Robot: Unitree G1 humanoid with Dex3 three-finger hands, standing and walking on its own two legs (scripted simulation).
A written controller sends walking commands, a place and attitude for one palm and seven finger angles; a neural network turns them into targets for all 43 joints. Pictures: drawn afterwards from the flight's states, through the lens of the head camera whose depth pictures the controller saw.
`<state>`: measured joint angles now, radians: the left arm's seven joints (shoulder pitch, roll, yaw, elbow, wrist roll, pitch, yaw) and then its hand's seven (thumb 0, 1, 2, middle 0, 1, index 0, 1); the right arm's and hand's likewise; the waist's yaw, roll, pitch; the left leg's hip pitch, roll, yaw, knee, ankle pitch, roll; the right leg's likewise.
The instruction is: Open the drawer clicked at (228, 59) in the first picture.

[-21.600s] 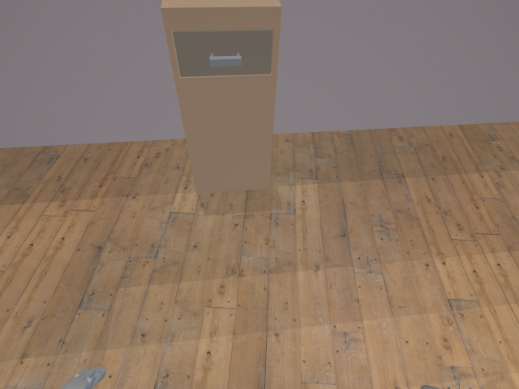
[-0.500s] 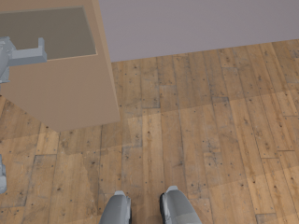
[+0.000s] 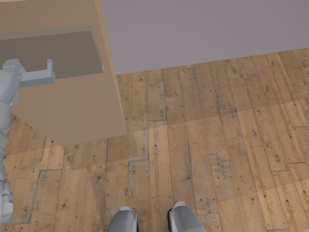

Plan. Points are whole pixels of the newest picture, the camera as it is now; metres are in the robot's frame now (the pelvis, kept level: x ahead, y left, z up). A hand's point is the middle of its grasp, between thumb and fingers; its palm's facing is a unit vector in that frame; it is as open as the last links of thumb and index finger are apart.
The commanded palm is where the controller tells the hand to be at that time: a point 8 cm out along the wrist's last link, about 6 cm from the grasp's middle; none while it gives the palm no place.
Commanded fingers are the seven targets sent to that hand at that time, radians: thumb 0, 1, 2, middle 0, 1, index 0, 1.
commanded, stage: pull the drawer open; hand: left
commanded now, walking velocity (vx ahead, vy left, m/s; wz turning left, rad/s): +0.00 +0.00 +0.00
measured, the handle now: (30, 72) +0.50 +0.32 +0.03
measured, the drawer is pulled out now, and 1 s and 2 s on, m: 0.01 0.13 0.23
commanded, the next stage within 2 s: none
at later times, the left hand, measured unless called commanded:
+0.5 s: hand (10, 117) +0.39 +0.35 +0.01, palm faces -0.04 -0.04 -1.00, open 6.1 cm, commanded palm +0.35 +0.34 +0.06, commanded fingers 0.00 0.90 0.90 -0.40 -1.35 -0.40 -1.35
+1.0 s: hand (7, 141) +0.33 +0.34 +0.01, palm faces -0.05 -0.02 -1.00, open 6.0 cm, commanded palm +0.30 +0.33 +0.06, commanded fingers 0.00 0.90 0.90 -0.40 -1.35 -0.40 -1.35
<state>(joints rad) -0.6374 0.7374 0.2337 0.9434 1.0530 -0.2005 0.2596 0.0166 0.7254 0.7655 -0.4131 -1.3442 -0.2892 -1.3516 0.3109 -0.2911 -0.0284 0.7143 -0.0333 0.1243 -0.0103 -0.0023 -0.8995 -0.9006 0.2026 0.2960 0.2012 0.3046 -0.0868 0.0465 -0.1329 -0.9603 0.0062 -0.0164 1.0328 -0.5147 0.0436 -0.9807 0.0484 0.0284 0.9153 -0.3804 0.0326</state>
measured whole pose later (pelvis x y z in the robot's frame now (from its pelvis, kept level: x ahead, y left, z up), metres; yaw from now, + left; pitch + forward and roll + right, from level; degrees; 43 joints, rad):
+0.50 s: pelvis +0.02 +0.00 +0.02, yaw +0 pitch +22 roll -3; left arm -0.31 0.60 0.20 0.63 1.01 -0.12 0.33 0.01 0.73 0.78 -0.41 -1.34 -0.29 -1.35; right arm 0.22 -0.28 -0.04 0.67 -0.03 0.12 -0.01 0.00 -0.90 -0.90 0.20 0.30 0.20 0.30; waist -0.03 0.04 -0.14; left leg -0.81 0.00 -0.01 0.94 -0.51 0.05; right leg -0.83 0.04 0.03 0.84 -0.39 0.03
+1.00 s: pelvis +0.02 -0.01 +0.02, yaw +1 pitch +18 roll -3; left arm -0.08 0.54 0.19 0.46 1.00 -0.08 0.35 0.01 0.72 0.75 -0.41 -1.34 -0.31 -1.35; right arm 0.20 -0.26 -0.04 0.67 -0.04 0.09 -0.03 0.00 -0.90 -0.90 0.20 0.30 0.20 0.30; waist -0.02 0.04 -0.12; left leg -0.72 0.00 -0.01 0.90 -0.50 0.04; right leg -0.75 0.03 0.02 0.82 -0.39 0.02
